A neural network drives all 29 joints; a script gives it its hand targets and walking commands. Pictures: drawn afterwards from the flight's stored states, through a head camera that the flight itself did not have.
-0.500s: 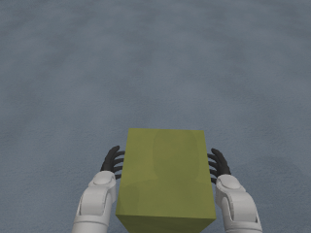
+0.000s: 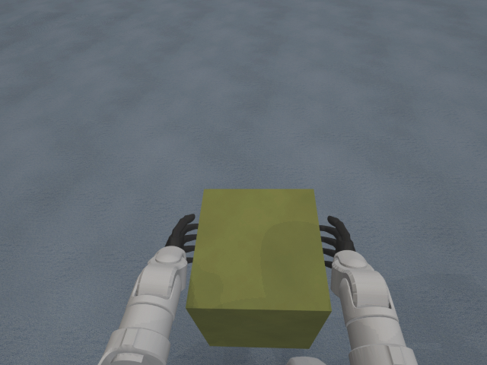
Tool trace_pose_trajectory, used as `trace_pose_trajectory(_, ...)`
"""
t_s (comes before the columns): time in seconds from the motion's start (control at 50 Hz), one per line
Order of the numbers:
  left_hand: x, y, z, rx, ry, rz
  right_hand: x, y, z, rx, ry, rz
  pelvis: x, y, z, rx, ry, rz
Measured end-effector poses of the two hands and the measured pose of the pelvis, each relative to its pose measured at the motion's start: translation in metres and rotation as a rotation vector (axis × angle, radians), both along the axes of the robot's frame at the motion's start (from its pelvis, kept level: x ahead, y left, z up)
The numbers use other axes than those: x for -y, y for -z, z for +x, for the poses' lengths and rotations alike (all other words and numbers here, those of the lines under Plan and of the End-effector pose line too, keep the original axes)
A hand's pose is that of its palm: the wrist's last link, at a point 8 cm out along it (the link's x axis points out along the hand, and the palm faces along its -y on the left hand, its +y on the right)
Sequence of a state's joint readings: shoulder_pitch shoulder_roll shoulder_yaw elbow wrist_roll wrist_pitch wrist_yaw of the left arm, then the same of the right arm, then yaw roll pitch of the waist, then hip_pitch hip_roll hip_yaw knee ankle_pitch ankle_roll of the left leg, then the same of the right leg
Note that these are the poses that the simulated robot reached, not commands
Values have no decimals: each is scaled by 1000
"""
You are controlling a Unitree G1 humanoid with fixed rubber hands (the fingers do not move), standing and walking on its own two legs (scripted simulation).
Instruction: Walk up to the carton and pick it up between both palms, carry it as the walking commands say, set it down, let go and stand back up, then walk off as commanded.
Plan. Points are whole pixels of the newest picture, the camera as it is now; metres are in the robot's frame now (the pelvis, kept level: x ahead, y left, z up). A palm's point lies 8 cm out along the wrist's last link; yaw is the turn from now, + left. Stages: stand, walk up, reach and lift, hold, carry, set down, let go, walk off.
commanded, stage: set down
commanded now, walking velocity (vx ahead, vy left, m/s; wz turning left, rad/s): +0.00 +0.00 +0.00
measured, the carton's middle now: (258, 272) +0.30 -0.01 -0.06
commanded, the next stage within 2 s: none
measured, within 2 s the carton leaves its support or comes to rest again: neither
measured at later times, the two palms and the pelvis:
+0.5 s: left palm (190, 233) +0.37 +0.13 -0.02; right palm (337, 255) +0.32 -0.16 -0.03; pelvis +0.02 +0.04 +0.00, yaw +2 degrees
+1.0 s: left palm (196, 250) +0.39 +0.13 -0.12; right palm (326, 260) +0.35 -0.16 -0.11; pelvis +0.02 +0.03 -0.05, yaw +3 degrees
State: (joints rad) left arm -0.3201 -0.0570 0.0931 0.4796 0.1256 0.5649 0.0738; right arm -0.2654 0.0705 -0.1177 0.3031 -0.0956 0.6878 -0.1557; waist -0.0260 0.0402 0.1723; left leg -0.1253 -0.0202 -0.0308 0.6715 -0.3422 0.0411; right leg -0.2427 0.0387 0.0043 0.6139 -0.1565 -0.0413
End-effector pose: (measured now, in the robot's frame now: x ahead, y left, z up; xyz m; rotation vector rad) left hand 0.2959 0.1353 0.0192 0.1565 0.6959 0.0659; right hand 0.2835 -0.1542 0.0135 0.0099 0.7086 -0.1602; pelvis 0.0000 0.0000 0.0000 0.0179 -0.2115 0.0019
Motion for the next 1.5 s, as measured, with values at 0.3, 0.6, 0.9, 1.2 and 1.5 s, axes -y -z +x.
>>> trace_pose_trajectory(0.3, -18, -14, 51, 20, 23, -62, -18, -15, 38, 41, 86, 45, -13, 0, 4, -91, -80, -45)
trace_pose_trajectory(0.6, 5, 70, 78, -42, 60, -93, 1, 66, 41, -26, 121, -21, -41, 4, 26, -367, -29, -9)
trace_pose_trajectory(0.9, -5, 124, 87, 6, 2, -100, -6, 116, 71, 19, 82, -3, -34, 37, 31, -625, -62, -28)
trace_pose_trajectory(1.2, 12, 170, 99, 18, 20, -86, 10, 168, 75, 27, 92, 0, -14, 89, -5, -674, -56, 4)
trace_pose_trajectory(1.5, -1, 217, 125, 16, 9, -100, -4, 220, 98, 21, 85, -7, -16, 145, -17, -730, -63, 4)
